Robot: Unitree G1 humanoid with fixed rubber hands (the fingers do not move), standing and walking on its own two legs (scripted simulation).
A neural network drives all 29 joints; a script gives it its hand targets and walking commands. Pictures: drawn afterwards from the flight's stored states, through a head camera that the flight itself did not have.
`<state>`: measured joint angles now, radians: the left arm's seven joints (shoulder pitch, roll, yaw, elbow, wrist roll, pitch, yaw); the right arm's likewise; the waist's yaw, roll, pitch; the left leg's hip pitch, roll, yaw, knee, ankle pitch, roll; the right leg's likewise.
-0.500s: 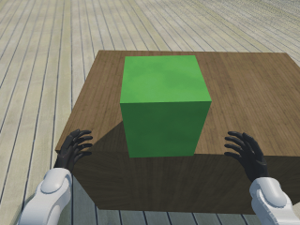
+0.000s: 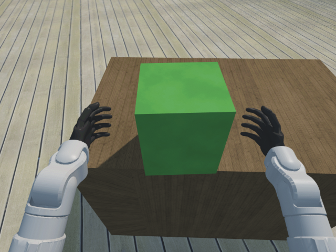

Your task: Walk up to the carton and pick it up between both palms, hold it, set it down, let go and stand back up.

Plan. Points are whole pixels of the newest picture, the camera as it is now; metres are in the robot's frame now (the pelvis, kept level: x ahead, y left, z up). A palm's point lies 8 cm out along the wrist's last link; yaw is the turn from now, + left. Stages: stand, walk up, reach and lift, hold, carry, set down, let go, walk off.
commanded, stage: reach and lift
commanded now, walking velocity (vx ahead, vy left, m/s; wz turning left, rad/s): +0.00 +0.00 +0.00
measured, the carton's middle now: (180, 120) +0.46 -0.01 +0.06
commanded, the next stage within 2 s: none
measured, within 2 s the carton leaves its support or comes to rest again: neither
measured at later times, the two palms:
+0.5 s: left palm (88, 101) +0.38 +0.20 +0.19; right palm (264, 99) +0.41 -0.19 +0.18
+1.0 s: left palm (86, 66) +0.43 +0.20 +0.25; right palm (260, 69) +0.44 -0.17 +0.24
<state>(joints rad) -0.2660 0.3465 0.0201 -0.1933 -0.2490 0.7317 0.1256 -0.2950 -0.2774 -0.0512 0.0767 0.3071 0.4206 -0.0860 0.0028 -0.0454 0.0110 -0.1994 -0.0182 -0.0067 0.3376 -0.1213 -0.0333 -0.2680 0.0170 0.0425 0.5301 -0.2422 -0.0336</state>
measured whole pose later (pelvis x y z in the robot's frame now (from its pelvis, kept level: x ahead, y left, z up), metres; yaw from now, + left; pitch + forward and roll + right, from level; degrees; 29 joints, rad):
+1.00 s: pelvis +0.00 +0.00 +0.00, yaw +0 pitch +0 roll +3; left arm -1.12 0.35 0.03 0.86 -0.29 0.56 0.19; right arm -1.17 -0.31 -0.05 1.04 0.31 0.41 -0.08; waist 0.00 -0.05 -0.04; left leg -0.23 -0.02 -0.01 0.37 -0.14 -0.03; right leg -0.29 0.02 0.04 0.53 -0.24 -0.03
